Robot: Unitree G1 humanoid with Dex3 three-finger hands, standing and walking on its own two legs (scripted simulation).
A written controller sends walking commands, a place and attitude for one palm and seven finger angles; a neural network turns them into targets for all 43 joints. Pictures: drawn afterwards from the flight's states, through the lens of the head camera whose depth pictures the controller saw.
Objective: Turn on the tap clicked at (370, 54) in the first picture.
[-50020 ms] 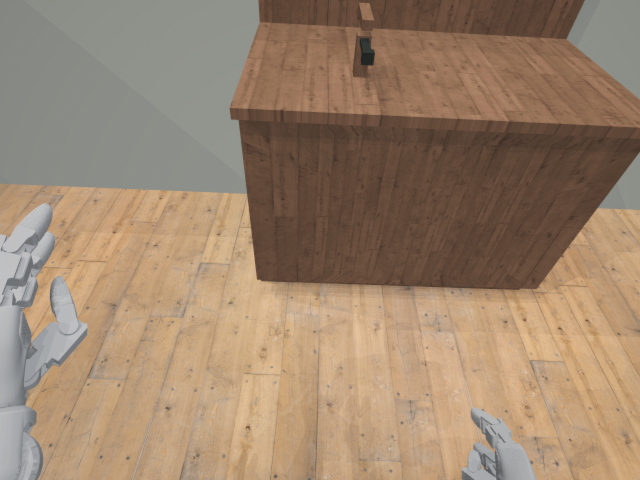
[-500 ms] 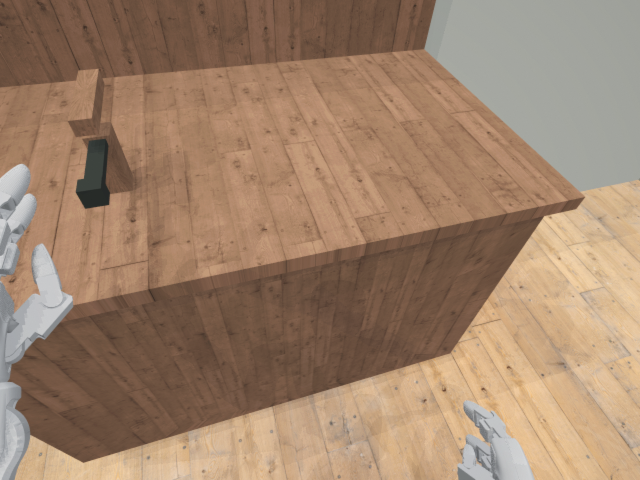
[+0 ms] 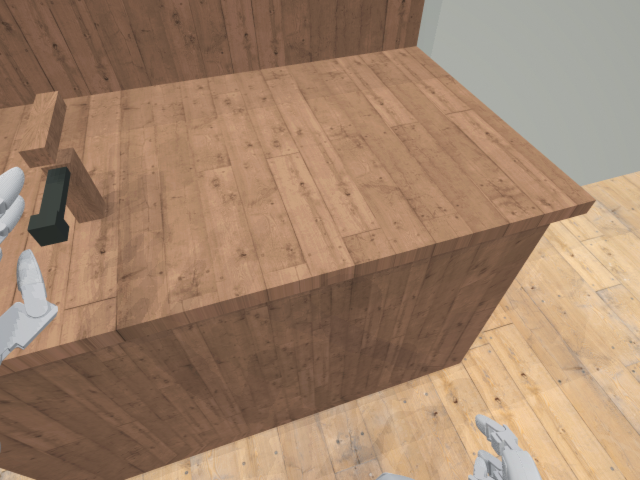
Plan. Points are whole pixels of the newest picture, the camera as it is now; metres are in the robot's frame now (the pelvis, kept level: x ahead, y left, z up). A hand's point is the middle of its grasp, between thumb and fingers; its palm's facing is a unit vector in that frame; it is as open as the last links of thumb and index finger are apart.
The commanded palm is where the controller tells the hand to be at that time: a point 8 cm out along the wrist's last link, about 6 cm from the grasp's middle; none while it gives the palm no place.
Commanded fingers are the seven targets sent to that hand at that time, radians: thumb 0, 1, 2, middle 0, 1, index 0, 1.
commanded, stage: come to a stop and stand still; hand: left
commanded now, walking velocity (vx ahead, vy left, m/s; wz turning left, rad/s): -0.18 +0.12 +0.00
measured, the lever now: (49, 228) +0.35 +0.33 +0.15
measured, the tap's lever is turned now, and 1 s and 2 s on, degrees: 0 0 0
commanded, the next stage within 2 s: look again from close up in 1.46 s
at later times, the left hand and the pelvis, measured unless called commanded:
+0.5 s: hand out of the picture +0.26 +0.31 +0.23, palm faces +0.45 -0.84 -0.30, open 7.4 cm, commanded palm +0.19 +0.33 +0.20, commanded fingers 0.00 0.90 0.90 -0.20 -0.30 -0.20 -0.30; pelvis +0.00 +0.06 +0.02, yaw -5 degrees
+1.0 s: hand (10, 260) +0.27 +0.31 +0.19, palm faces +0.39 -0.85 -0.35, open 7.4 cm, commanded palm +0.22 +0.34 +0.20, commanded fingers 0.00 0.90 0.90 -0.20 -0.30 -0.20 -0.30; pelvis +0.04 +0.07 +0.02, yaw -4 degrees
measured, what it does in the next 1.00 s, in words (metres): steps on the spot: left foot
